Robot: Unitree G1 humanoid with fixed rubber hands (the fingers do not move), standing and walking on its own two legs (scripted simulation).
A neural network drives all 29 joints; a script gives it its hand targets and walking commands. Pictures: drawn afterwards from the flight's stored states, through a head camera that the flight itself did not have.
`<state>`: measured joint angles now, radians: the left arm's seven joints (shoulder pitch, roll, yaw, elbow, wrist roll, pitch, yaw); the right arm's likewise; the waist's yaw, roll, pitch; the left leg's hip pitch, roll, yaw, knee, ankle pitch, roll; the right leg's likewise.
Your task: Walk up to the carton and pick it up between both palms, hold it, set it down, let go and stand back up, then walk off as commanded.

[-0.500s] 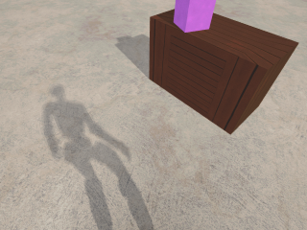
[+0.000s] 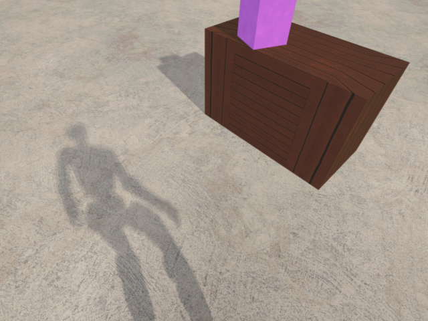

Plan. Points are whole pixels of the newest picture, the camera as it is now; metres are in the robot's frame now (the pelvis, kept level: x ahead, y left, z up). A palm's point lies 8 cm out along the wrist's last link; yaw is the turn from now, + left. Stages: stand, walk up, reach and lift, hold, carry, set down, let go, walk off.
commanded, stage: walk up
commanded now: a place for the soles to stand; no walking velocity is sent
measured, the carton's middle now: (265, 16) +1.56 -0.29 +0.00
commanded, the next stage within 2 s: none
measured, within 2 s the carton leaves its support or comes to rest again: neither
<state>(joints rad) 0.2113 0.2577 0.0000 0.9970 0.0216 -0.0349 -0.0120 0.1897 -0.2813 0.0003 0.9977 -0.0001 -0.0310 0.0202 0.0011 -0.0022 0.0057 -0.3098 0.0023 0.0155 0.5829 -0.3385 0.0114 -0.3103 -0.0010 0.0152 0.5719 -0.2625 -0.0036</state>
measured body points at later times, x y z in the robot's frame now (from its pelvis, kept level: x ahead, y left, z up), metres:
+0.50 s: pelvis +0.11 -0.03 +0.00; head +0.10 -0.08 +0.45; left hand +0.14 +0.30 -0.09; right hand +0.20 -0.34 -0.13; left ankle +0.17 +0.11 -0.67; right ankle +0.04 -0.15 -0.73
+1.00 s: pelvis +0.29 +0.03 +0.00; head +0.29 +0.04 +0.45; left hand +0.46 +0.30 -0.12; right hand +0.24 -0.29 -0.09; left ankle +0.30 +0.10 -0.73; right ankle +0.26 -0.12 -0.67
